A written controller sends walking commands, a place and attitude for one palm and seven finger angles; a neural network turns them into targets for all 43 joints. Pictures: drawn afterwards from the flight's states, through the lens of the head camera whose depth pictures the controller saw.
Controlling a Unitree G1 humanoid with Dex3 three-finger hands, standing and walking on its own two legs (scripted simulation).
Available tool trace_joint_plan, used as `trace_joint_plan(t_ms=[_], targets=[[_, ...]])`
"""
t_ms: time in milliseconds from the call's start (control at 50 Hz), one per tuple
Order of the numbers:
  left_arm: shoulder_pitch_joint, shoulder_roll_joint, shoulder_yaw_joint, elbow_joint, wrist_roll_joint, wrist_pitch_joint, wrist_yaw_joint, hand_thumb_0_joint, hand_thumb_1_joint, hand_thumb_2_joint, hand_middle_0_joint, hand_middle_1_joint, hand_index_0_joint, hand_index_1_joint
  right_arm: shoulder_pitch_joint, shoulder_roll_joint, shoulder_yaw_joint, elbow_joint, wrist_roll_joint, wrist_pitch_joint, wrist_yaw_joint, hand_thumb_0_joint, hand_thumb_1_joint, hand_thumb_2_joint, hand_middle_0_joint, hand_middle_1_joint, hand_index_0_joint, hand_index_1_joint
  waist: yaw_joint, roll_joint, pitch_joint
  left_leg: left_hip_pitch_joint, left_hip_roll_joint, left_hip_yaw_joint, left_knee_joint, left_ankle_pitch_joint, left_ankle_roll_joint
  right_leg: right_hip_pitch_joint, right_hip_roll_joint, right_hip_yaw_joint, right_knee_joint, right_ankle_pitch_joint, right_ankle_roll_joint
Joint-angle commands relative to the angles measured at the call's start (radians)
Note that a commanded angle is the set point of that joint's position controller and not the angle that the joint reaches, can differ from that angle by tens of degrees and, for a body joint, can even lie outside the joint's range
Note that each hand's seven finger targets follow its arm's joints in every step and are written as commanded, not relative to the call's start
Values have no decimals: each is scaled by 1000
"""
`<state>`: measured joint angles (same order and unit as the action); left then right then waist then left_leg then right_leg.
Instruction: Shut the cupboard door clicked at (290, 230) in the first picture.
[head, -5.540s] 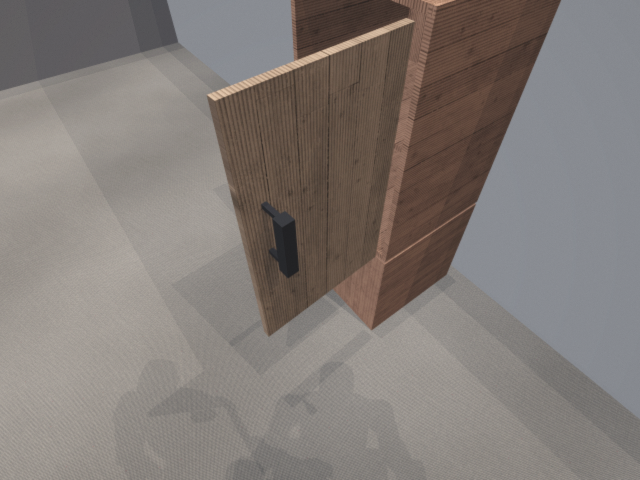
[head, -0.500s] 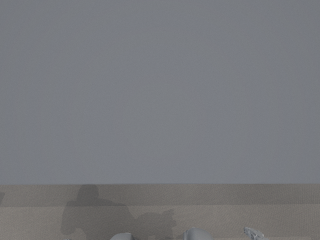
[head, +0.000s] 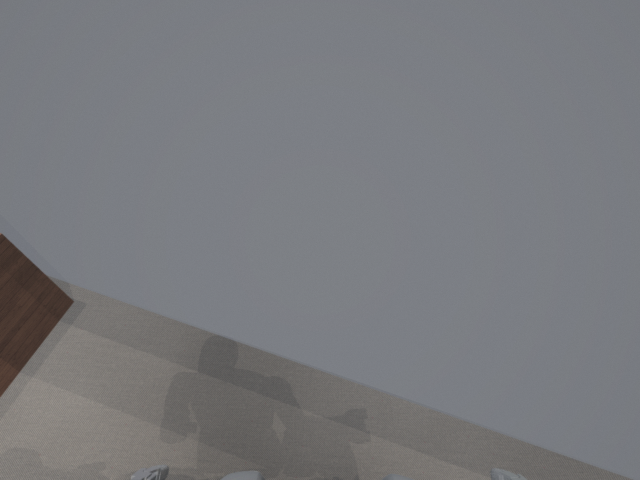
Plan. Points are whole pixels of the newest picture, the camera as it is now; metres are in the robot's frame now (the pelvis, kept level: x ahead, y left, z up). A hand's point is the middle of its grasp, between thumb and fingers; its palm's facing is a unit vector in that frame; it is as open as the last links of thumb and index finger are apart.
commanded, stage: turn to face it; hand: left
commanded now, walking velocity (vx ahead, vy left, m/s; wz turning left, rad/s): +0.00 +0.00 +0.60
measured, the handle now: out of the picture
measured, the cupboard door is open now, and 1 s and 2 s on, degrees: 94 94 94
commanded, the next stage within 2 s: none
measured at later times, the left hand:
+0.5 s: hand out of the picture +0.05 +0.17 -0.14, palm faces +0.28 -0.92 -0.27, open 7.4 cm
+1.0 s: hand out of the picture +0.00 +0.18 -0.14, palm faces +0.57 -0.76 -0.31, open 7.4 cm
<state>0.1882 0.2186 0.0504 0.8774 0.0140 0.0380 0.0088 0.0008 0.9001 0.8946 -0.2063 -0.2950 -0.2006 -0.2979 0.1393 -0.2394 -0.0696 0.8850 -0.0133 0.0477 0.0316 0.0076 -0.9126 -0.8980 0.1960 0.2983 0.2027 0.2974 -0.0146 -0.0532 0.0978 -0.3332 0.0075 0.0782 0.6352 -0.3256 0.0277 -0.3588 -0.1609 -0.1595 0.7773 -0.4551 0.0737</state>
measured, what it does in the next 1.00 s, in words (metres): steps on the spot, turning left: right foot, then left foot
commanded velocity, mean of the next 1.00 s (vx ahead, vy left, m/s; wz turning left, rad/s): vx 0.00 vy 0.00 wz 0.60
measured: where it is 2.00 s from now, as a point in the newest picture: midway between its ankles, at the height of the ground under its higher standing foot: outside the picture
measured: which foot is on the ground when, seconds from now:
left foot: down 0.00-0.32, up 0.34-0.62, down 0.64-0.98, up 1.00-1.00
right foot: up 0.00-0.32, down 0.34-0.64, up 0.66-0.96, down 0.98-1.00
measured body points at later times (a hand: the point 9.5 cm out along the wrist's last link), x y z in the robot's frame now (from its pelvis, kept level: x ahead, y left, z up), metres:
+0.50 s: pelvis +0.01 -0.05 +0.02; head +0.07 -0.05 +0.46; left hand +0.04 +0.21 -0.12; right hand +0.16 -0.29 -0.13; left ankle -0.04 +0.07 -0.65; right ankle +0.03 -0.17 -0.72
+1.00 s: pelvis +0.03 -0.07 +0.00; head +0.08 -0.05 +0.45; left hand -0.03 +0.22 -0.12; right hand +0.24 -0.24 -0.14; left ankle -0.03 +0.06 -0.71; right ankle +0.11 -0.18 -0.73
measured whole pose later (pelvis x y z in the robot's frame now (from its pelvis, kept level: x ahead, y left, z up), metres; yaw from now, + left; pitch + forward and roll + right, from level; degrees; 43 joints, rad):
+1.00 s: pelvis +0.03 -0.07 +0.00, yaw +36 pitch +1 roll +0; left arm 0.14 0.26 0.07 0.85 0.01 0.02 0.02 0.00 0.91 0.90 -0.20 -0.29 -0.20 -0.30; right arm 0.17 -0.23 -0.07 0.91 -0.01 0.07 0.01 0.01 -0.91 -0.90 0.20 0.30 0.21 0.30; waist -0.01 0.02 0.09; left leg -0.38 -0.02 -0.11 0.69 -0.36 -0.03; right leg -0.31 -0.05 -0.03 0.59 -0.29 0.04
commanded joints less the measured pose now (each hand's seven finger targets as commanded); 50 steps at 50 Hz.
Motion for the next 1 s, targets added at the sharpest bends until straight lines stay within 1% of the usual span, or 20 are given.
trace_joint_plan(t_ms=[0, 80, 160, 260, 280, 300, 320, 400, 520, 580, 600, 620, 640, 760, 840, 900, 920, 940, 960, 980], targets=[[-117, 105, 34, -109, 3, -13, 10, 0, 900, 900, -200, -300, -200, -300, 170, -235, -54, -17, -15, -31, -45, 0, -900, -900, 200, 300, 200, 300, -68, 257, -180, 276, 339, -448, -251, 649, 179, -294, 47, 169, 412, -73, 12], [-68, 102, 32, -66, -5, -10, 1, 0, 900, 900, -200, -300, -200, -300, 93, -184, -34, -27, -10, -41, -53, 0, -900, -900, 200, 300, 200, 300, -14, 196, -194, 276, 237, -299, -224, 700, 131, -209, 72, 169, 311, 30, 18], [-98, 94, 28, -75, -7, -8, 2, 0, 900, 900, -200, -300, -200, -300, 92, -193, -42, -19, -15, -31, -48, 0, -900, -900, 200, 300, 200, 300, -24, 199, -160, 213, 224, -332, -243, 576, 130, -114, 108, 148, 132, 18, 9], [28, 111, 39, -51, -11, -23, 8, 0, 900, 900, -200, -300, -200, -300, 1, -188, -51, -49, -7, -13, -42, 0, -900, -900, 200, 300, 200, 300, 42, 186, -156, -5, 158, -374, -174, 355, 76, 218, 151, 115, -270, 192, -14], [74, 168, 53, -46, -1, -34, 16, 0, 900, 900, -200, -300, -200, -300, -5, -146, -47, -64, 2, -11, -36, 0, -900, -900, 200, 300, 200, 300, 68, 52, -155, -142, 83, -321, -61, 155, 20, 354, 28, 234, -431, 204, -42], [94, 258, 70, -45, 16, -42, 24, 0, 900, 900, -200, -300, -200, -300, 3, -77, -37, -86, 7, -12, -29, 0, -900, -900, 200, 300, 200, 300, 78, -259, -150, -292, -85, -116, 195, -220, -68, 396, -257, 516, -525, 265, -155], [81, 270, 57, -58, 9, -39, 24, 0, 900, 900, -200, -300, -200, -300, -6, -111, -40, -93, -3, -9, -22, 0, -900, -900, 200, 300, 200, 300, 73, -225, -135, -255, -48, -134, 428, -310, -61, 252, -339, 513, -524, 325, -236], [-46, 145, 31, -92, 7, -42, 27, 0, 900, 900, -200, -300, -200, -300, 4, -85, -34, -47, -2, 13, -6, 0, -900, -900, 200, 300, 200, 300, -3, -208, -101, -223, 23, -88, 552, -136, -93, 196, -152, 200, -436, 557, -192], [57, 212, 54, -49, 15, -44, 22, 0, 900, 900, -200, -300, -200, -300, -74, -45, -9, -67, 7, -1, 3, 0, -900, -900, 200, 300, 200, 300, 55, -161, -133, -97, -3, 24, 130, -143, -89, 307, -186, 126, -340, 731, -186], [37, 216, 62, -46, 3, -39, 15, 0, 900, 900, -200, -300, -200, -300, 15, -82, -15, -50, 3, -15, -1, 0, -900, -900, 200, 300, 200, 300, 1, -106, -168, 107, -10, 28, -148, 80, -66, 223, -166, 54, -188, 657, -108], [34, 187, 59, -62, -4, -34, 10, 0, 900, 900, -200, -300, -200, -300, 80, -152, -33, -37, -4, -24, -5, 0, -900, -900, 200, 300, 200, 300, -37, 62, -221, 288, 98, -100, -216, 288, -18, 72, -121, 4, -21, 490, -50], [12, 110, 38, -105, -9, -28, 3, 0, 900, 900, -200, -300, -200, -300, 157, -273, -63, -32, -14, -27, -12, 0, -900, -900, 200, 300, 200, 300, -79, 377, -231, 408, 394, -489, -246, 687, 145, -216, 30, -13, 219, -165, 28], [-67, 126, 26, -136, 4, -17, 10, 0, 900, 900, -200, -300, -200, -300, 219, -291, -62, -12, -11, -18, -19, 0, -900, -900, 200, 300, 200, 300, -102, 262, -214, 355, 445, -499, -227, 703, 218, -238, 36, 104, 333, -225, 9], [-45, 110, 35, -65, -4, -7, 1, 0, 900, 900, -200, -300, -200, -300, 50, -197, -36, -44, -11, -35, -50, 0, -900, -900, 200, 300, 200, 300, -8, 207, -184, 232, 232, -299, -234, 607, 133, -167, 68, 163, 304, 7, 14], [-58, 101, 30, -76, -6, -9, 0, 0, 900, 900, -200, -300, -200, -300, 31, -205, -44, -42, -16, -23, -43, 0, -900, -900, 200, 300, 200, 300, -10, 190, -151, 133, 211, -351, -246, 446, 126, -32, 118, 131, 51, -1, 2], [36, 110, 38, -56, -7, -20, 3, 0, 900, 900, -200, -300, -200, -300, -31, -205, -51, -57, -10, -12, -40, 0, -900, -900, 200, 300, 200, 300, 37, 205, -158, 15, 164, -362, -190, 342, 87, 172, 153, 102, -192, 142, -8], [81, 142, 47, -48, -4, -29, 9, 0, 900, 900, -200, -300, -200, -300, -42, -177, -48, -67, -2, -10, -36, 0, -900, -900, 200, 300, 200, 300, 62, 129, -158, -80, 114, -345, -122, 218, 46, 290, 111, 140, -349, 205, -18], [110, 229, 66, -50, 13, -40, 19, 0, 900, 900, -200, -300, -200, -300, -37, -115, -42, -86, 7, -8, -27, 0, -900, -900, 200, 300, 200, 300, 77, -118, -158, -257, -11, -218, 67, -40, -29, 395, -117, 389, -493, 163, -89], [99, 280, 67, -61, 18, -38, 20, 0, 900, 900, -200, -300, -200, -300, -49, -101, -38, -105, 3, -9, -20, 0, -900, -900, 200, 300, 200, 300, 85, -260, -137, -269, -74, -109, 344, -302, -66, 284, -331, 547, -555, 203, -208], [59, 242, 58, -75, 12, -41, 25, 0, 900, 900, -200, -300, -200, -300, -39, -123, -44, -93, -3, -1, -17, 0, -900, -900, 200, 300, 200, 300, 58, -191, -115, -240, -22, -150, 509, -255, -55, 175, -307, 494, -537, 175, -243]])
